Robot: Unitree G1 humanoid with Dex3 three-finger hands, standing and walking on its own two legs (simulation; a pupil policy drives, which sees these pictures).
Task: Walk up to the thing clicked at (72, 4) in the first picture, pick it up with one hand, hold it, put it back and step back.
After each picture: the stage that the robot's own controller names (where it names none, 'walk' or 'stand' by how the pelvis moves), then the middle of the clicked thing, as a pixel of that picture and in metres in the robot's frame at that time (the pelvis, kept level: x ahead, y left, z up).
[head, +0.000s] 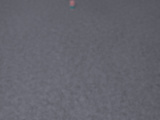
stand; (72, 5) +2.05 +0.19 -0.72
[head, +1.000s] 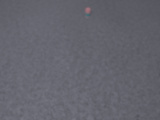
walk; (87, 12) +1.90 +0.08 -0.70
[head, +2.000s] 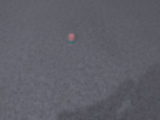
walk; (71, 39) +1.27 +0.13 -0.68
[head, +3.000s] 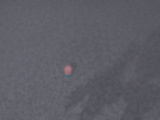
walk; (68, 72) +0.78 +0.16 -0.70
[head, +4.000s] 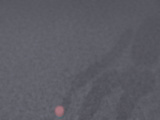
walk; (60, 112) +0.45 +0.17 -0.70
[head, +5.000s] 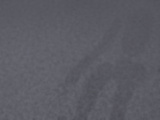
stand; out of the picture +0.29 +0.17 -0.71
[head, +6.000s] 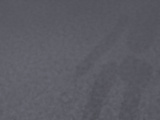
stand; out of the picture +0.23 +0.19 -0.72
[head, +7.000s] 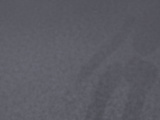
stand; out of the picture +0.24 +0.18 -0.72
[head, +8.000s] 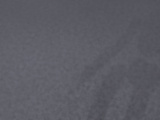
stand; out of the picture +0.25 +0.16 -0.72
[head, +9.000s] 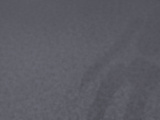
stand; out of the picture +0.26 +0.18 -0.72
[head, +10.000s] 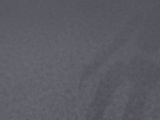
stand; out of the picture +0.24 +0.19 -0.72
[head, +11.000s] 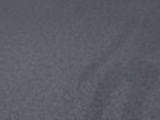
stand; out of the picture +0.24 +0.19 -0.73
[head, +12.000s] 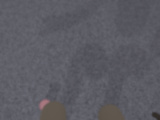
go down; (46, 106) +0.27 +0.20 -0.54
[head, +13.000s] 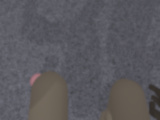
go down; (40, 82) +0.31 +0.23 -0.31
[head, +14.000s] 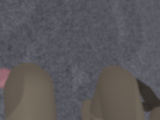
close in; (5, 79) +0.30 +0.26 -0.24
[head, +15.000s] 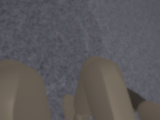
close; out of the picture +0.29 +0.26 -0.20
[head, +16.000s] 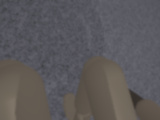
close; out of the picture +0.32 +0.28 -0.20
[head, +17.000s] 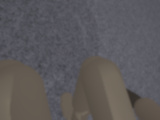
lift; out of the picture +0.31 +0.26 -0.21
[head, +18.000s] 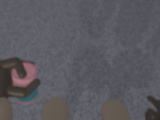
lift; (25, 84) +0.30 +0.20 +0.00
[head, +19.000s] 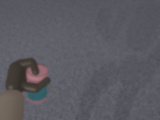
hold; (37, 84) +0.31 +0.17 +0.02
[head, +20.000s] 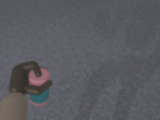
hold; (39, 87) +0.31 +0.17 +0.00
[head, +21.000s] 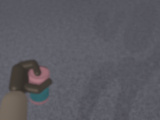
crouch; (39, 85) +0.32 +0.17 +0.01
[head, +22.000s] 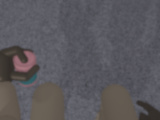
crouch; (26, 69) +0.35 +0.21 -0.09
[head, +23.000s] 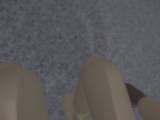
lower; out of the picture +0.34 +0.31 -0.21
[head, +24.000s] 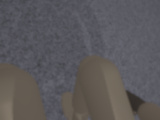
lower; out of the picture +0.34 +0.29 -0.21
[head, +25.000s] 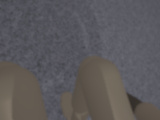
lower; out of the picture +0.33 +0.29 -0.21
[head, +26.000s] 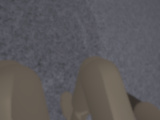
lower; out of the picture +0.33 +0.29 -0.21
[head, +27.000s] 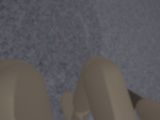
open; out of the picture +0.31 +0.27 -0.21
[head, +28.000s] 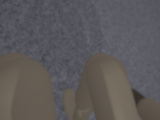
withdraw; out of the picture +0.30 +0.25 -0.21
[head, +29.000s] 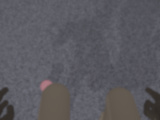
walk; (48, 87) +0.33 +0.22 -0.44
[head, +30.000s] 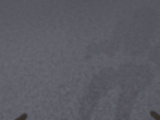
stand; out of the picture +0.27 +0.19 -0.66
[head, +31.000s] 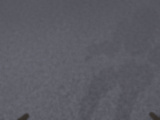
stand; out of the picture +0.27 +0.20 -0.67
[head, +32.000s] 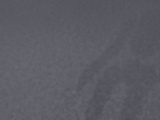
stand; out of the picture +0.29 +0.18 -0.72
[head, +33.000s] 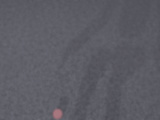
walk; (58, 115) +0.33 +0.15 -0.71
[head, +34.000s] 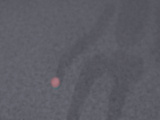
walk; (55, 84) +0.55 +0.22 -0.69
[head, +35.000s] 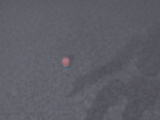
stand; (66, 64) +0.86 +0.22 -0.70
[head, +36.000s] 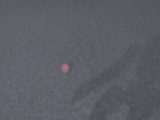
stand; (65, 70) +0.87 +0.21 -0.72
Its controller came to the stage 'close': yes
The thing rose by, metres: 0.70
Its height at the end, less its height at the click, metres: +0.00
